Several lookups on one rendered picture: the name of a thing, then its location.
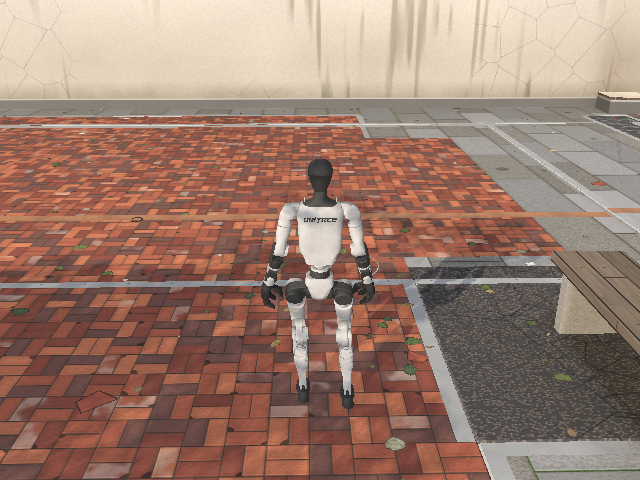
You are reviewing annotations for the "left robot forearm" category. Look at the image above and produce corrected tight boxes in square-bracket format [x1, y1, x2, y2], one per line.
[263, 242, 284, 286]

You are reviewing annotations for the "robot right upper arm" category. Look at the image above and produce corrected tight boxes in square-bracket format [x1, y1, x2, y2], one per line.
[341, 202, 366, 257]

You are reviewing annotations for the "humanoid robot torso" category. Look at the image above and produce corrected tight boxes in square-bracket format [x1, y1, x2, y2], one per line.
[297, 197, 344, 300]

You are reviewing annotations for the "robot left hand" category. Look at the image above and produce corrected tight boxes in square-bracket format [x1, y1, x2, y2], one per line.
[261, 282, 283, 309]

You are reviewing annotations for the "right robot forearm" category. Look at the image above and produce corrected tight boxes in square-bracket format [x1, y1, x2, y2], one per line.
[355, 242, 374, 284]

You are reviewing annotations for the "robot right hand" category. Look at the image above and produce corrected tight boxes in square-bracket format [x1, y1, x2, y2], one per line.
[353, 281, 375, 304]

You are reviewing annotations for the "robot left upper arm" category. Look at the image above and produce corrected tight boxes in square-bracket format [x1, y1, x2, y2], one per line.
[273, 202, 299, 257]

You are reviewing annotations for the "right robot foot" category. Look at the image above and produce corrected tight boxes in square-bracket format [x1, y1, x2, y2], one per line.
[340, 384, 355, 409]

